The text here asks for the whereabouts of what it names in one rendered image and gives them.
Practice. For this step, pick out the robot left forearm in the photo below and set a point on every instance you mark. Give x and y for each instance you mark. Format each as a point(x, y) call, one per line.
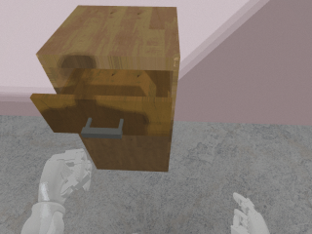
point(46, 218)

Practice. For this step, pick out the handle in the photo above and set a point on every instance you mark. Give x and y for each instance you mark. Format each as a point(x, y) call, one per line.
point(93, 132)

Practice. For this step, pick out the cabinet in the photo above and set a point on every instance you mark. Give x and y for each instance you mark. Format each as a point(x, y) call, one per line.
point(118, 37)

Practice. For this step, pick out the right robot hand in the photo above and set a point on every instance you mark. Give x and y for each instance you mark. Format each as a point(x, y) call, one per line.
point(252, 221)

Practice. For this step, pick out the drawer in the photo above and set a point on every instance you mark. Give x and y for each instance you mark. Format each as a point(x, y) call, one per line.
point(142, 98)

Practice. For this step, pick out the left robot hand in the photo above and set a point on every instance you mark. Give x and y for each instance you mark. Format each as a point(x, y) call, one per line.
point(62, 174)

